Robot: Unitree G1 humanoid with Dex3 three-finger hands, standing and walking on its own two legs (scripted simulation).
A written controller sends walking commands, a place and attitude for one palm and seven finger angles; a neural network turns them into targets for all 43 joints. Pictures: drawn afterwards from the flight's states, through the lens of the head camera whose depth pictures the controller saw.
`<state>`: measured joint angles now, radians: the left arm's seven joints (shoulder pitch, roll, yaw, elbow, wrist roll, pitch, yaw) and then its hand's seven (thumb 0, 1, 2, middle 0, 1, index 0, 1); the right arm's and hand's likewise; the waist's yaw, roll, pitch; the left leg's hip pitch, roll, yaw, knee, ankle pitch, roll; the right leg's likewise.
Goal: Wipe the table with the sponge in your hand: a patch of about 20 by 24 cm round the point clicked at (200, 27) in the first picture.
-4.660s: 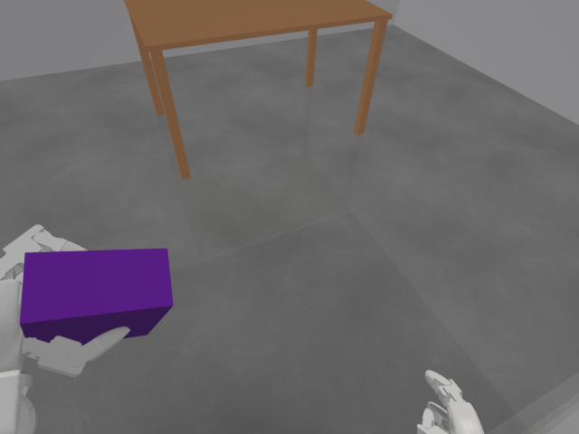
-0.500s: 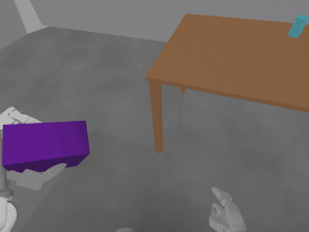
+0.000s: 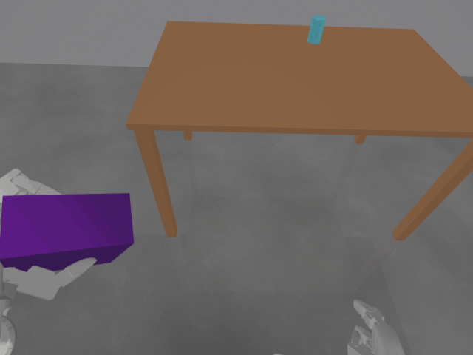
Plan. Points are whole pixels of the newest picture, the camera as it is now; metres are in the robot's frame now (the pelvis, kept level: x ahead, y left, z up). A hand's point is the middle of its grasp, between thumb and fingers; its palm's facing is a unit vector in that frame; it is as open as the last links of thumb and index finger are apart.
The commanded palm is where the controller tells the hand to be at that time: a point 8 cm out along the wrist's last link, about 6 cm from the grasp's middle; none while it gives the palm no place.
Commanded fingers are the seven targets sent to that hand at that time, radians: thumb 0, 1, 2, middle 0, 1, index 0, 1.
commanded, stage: turn to face it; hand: left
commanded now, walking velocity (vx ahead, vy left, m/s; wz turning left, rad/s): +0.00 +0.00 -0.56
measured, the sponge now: (85, 234) +0.22 +0.22 +0.15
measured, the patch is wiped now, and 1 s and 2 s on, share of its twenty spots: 0.00 0.00 0.00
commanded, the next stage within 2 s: take the last steps up to it in 0.60 s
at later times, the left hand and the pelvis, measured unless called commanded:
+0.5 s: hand (144, 253) +0.19 +0.13 +0.17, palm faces +0.19 -0.86 -0.48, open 10.1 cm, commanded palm +0.15 +0.18 +0.18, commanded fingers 0.00 0.10 1.30 -1.20 -1.60 -1.20 -1.60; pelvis -0.07 -0.05 +0.00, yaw -13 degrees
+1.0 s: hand (190, 293) +0.16 +0.07 +0.17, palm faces +0.08 -0.87 -0.49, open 10.1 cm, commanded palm +0.12 +0.14 +0.18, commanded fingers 0.00 0.10 1.30 -1.20 -1.60 -1.20 -1.60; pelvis -0.11 -0.08 +0.01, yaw -16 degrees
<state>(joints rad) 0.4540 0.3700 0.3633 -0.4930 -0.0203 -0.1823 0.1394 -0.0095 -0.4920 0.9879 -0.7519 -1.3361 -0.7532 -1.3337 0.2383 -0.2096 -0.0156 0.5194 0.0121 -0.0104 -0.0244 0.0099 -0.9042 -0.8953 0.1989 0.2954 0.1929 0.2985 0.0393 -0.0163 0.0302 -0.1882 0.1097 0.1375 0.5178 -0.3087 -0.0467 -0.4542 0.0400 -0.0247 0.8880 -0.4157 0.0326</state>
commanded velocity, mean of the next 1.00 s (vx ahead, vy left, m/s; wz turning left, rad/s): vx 0.10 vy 0.05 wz -0.18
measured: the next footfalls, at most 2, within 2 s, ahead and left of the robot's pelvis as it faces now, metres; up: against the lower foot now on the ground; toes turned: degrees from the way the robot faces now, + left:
right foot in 0.12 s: +0.04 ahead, -0.14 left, +0.00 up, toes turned -10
left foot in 0.54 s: -0.02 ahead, +0.08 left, +0.00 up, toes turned -9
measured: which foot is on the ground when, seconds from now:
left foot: down 0.00-0.14, up 0.16-0.52, down 0.54-0.80, up 0.82-1.00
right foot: up 0.00-0.10, down 0.12-0.58, up 0.60-0.78, down 0.80-1.00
